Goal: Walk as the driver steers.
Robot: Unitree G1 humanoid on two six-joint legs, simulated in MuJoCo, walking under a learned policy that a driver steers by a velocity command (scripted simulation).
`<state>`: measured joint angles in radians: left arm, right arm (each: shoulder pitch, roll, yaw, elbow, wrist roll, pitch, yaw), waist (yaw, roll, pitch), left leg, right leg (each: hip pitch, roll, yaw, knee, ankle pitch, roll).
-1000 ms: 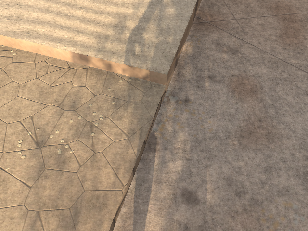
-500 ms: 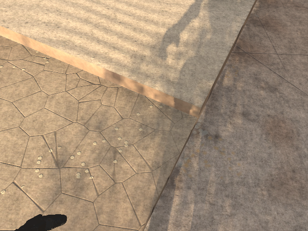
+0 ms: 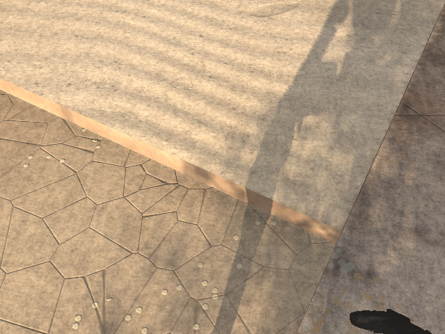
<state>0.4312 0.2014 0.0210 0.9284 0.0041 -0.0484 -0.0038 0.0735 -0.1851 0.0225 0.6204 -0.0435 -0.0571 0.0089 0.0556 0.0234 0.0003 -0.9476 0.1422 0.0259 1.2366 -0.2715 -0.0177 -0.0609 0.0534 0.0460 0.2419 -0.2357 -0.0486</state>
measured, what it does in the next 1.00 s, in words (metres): walks ahead, turning right: left foot 0.08 m higher, then right foot 0.08 m lower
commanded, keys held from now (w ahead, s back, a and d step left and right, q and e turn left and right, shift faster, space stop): w+e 0.06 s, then e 0.46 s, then no key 0.18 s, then q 0.30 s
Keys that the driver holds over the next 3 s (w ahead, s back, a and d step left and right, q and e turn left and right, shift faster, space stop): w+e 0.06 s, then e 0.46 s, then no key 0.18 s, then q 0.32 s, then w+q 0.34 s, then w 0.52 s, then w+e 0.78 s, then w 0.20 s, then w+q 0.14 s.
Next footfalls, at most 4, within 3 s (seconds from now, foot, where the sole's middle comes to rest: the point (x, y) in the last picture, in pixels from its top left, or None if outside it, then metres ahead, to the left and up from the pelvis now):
0.08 left None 0.23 0.14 -0.70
0.58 right None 0.28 -0.16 -0.78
0.88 left None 0.39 0.06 -0.70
1.44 right None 0.42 -0.19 -0.78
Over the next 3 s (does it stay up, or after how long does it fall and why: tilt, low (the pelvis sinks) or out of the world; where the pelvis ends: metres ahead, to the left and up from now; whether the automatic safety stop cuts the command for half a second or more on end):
stays up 1.23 -0.15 0.13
